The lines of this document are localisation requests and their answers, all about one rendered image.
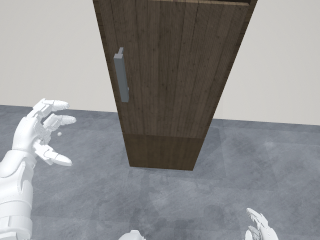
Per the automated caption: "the cupboard door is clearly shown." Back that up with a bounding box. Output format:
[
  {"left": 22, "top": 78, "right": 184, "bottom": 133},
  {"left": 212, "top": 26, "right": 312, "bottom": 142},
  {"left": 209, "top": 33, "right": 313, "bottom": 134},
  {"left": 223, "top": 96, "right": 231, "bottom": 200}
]
[{"left": 98, "top": 0, "right": 250, "bottom": 139}]

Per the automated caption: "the handle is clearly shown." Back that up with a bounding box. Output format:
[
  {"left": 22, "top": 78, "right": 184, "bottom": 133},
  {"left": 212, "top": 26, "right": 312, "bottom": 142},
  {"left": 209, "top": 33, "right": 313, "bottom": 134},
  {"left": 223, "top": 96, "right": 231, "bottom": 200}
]
[{"left": 113, "top": 47, "right": 129, "bottom": 103}]

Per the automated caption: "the left robot shin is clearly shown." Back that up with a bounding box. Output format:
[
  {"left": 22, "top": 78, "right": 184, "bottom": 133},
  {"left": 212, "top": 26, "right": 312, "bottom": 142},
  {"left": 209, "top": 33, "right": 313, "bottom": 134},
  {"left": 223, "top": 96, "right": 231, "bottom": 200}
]
[{"left": 130, "top": 230, "right": 141, "bottom": 235}]

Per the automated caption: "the robot right hand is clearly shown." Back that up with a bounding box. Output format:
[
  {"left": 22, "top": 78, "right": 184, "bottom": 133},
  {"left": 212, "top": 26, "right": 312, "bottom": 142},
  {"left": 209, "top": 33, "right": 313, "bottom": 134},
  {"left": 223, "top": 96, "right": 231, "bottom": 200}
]
[{"left": 245, "top": 208, "right": 279, "bottom": 240}]

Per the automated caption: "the robot left hand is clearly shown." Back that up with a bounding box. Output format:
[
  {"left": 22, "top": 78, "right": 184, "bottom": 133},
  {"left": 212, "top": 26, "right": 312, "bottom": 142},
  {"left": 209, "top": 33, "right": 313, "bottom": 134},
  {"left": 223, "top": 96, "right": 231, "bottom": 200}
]
[{"left": 12, "top": 98, "right": 77, "bottom": 166}]

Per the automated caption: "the robot left forearm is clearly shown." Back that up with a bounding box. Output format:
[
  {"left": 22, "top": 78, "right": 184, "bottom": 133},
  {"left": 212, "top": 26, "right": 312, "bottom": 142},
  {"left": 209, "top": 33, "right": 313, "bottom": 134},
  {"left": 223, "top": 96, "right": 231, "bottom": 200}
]
[{"left": 0, "top": 149, "right": 37, "bottom": 240}]

